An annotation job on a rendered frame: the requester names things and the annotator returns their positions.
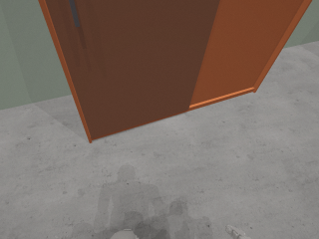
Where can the wardrobe door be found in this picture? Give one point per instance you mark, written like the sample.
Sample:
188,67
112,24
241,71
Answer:
243,37
132,61

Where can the handle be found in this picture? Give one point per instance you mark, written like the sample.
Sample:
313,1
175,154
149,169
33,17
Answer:
74,13

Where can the robot right hand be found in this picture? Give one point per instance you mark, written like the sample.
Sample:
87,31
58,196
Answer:
235,233

